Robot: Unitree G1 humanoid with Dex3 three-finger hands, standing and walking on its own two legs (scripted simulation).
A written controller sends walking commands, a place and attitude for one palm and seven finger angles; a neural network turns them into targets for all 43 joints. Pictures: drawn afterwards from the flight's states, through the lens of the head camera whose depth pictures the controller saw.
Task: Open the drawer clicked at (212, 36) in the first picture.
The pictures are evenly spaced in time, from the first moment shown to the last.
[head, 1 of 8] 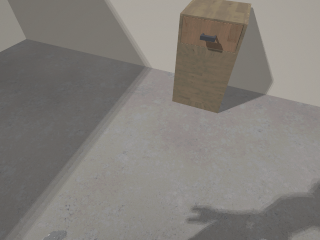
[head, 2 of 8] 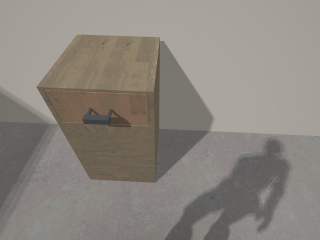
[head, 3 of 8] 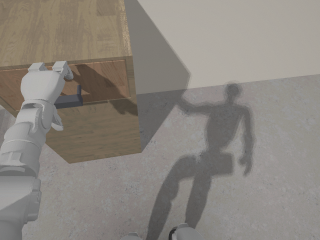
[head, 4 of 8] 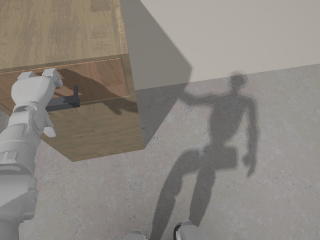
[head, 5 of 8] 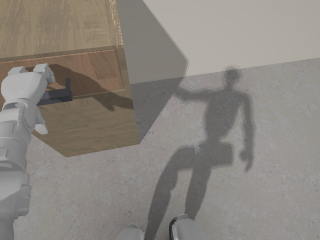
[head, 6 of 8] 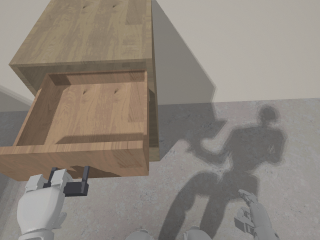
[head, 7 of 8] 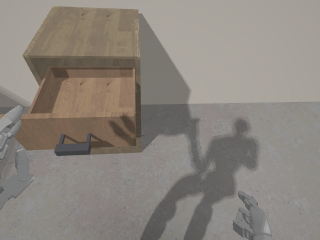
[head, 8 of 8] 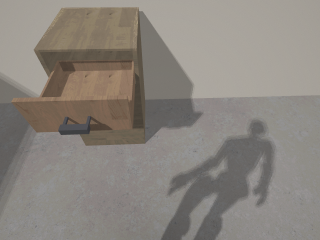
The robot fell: no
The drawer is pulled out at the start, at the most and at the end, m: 0.00 0.30 0.30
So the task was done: yes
